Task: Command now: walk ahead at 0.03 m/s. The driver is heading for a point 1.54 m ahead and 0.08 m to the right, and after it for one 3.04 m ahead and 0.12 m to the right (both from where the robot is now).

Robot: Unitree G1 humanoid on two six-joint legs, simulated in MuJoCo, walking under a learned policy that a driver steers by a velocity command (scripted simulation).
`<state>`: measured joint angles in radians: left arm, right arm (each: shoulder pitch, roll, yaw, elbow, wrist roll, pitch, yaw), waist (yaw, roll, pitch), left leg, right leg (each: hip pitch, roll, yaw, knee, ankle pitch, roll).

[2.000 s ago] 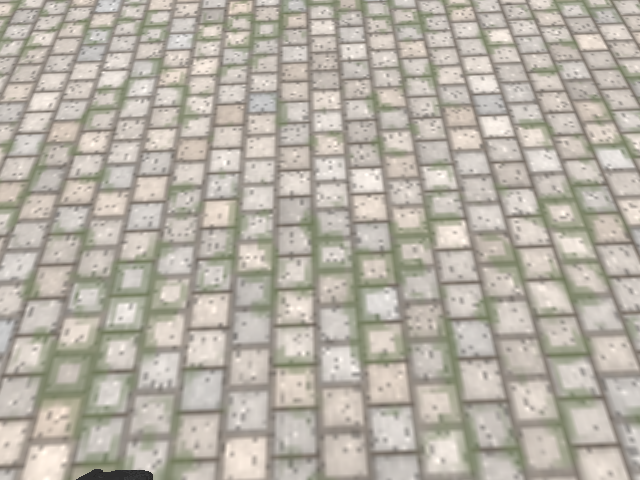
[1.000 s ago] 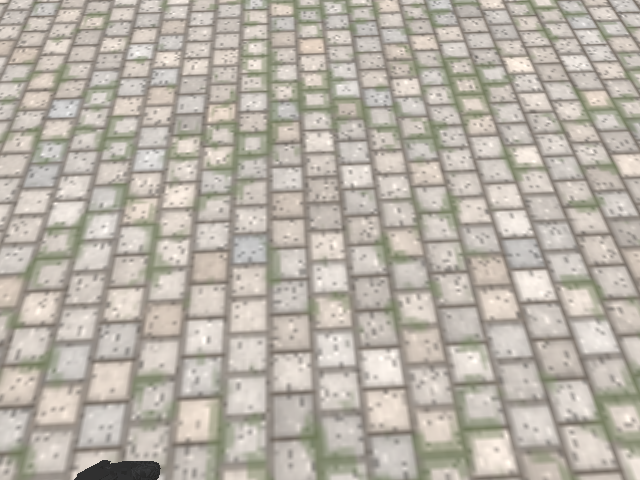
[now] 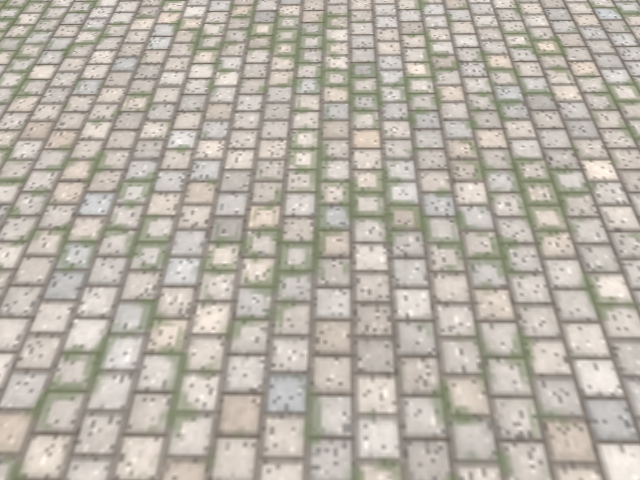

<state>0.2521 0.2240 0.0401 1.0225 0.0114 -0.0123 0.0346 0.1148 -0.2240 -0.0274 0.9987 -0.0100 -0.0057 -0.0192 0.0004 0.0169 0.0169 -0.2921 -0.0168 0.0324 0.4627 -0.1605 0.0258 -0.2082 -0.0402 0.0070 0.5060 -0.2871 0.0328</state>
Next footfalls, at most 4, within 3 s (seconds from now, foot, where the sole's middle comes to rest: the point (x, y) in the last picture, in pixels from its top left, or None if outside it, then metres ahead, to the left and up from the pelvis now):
2.52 right None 0.51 -0.12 -0.77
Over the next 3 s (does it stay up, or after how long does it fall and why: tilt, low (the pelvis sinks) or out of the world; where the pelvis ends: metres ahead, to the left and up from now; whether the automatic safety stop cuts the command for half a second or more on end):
stays up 0.58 -0.02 0.00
